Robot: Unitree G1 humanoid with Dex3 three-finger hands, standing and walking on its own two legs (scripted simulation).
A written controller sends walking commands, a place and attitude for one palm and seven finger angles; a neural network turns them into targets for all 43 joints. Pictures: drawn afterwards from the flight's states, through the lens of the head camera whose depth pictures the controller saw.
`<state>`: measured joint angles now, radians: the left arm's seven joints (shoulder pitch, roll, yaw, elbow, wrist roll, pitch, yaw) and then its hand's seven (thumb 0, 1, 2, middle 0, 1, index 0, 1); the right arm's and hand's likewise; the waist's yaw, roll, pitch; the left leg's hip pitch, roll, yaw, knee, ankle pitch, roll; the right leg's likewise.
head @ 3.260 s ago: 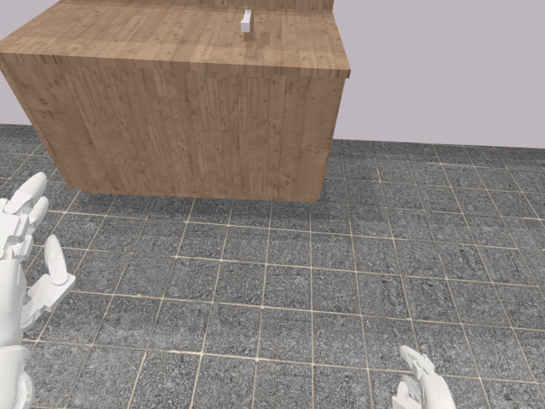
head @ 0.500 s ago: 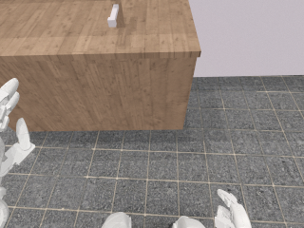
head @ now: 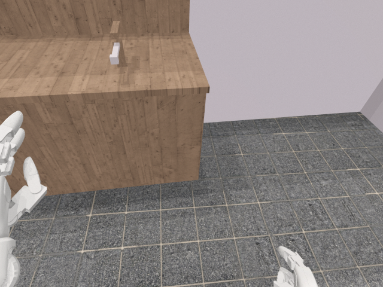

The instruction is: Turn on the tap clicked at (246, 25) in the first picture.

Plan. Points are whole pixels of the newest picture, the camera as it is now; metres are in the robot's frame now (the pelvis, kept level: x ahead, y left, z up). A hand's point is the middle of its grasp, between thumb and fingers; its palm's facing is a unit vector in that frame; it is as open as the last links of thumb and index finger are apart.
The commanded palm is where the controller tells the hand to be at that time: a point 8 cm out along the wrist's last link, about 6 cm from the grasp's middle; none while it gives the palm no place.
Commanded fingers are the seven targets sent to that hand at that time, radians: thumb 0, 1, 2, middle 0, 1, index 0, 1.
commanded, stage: turn to face it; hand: left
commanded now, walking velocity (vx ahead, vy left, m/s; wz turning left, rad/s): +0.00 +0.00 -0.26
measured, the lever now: (114, 59) +0.84 +0.37 +0.08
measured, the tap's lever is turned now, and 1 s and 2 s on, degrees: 0 0 0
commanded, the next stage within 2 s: take the last steps up to it in 0.04 s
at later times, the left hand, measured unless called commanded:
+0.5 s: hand (76, 205) +0.18 +0.19 +0.18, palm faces +0.37 -0.82 -0.43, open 7.4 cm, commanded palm +0.14 +0.23 +0.18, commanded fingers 0.00 0.90 0.90 -0.20 -0.30 -0.20 -0.30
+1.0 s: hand (87, 169) +0.26 +0.21 +0.16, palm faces +0.35 -0.82 -0.45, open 7.5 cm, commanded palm +0.20 +0.26 +0.18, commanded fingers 0.00 0.90 0.90 -0.20 -0.30 -0.20 -0.30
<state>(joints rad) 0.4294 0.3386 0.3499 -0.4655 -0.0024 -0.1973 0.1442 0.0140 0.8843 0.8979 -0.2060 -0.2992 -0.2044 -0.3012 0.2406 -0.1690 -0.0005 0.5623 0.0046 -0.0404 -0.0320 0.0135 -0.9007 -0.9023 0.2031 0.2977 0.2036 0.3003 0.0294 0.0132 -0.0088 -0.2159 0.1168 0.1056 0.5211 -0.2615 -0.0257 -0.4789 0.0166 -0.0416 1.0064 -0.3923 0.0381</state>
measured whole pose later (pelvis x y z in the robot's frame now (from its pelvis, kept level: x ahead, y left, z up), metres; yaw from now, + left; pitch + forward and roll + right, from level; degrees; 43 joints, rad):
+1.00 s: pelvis +0.03 -0.02 +0.00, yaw -2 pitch +1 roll +2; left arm 0.48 0.35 0.36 -0.48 0.00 -0.25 0.15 0.01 0.88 0.90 -0.21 -0.30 -0.21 -0.30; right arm 0.20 -0.21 -0.01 0.64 -0.01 -0.05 -0.05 0.02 -0.90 -0.90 0.21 0.30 0.21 0.30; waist 0.01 -0.03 0.07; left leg -0.41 0.09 0.09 0.71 -0.32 0.00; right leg -0.20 -0.11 -0.12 0.51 -0.32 0.01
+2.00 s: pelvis +0.30 +0.03 -0.01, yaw -5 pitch +0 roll +1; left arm 0.38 0.38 0.38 -0.46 -0.03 -0.22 0.16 0.01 0.88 0.90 -0.21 -0.30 -0.20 -0.30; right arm 0.17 -0.13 0.00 0.59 0.00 -0.08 -0.05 0.01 -0.90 -0.90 0.20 0.30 0.20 0.30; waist -0.02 -0.05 0.05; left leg -0.30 0.04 0.17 0.55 -0.24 0.03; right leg -0.43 -0.07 -0.07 1.10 -0.49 0.01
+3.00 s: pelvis +0.34 -0.01 +0.00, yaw -7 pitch -1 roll +0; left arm 0.51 0.35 0.32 -0.50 -0.05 -0.15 0.14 0.01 0.88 0.90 -0.21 -0.30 -0.21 -0.30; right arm 0.22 -0.20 0.02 0.63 0.00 -0.05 -0.06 0.01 -0.90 -0.90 0.21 0.30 0.21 0.30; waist 0.00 0.04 0.01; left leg -0.33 0.03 0.00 0.68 -0.34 -0.02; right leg -0.23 0.04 -0.09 0.49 -0.25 -0.07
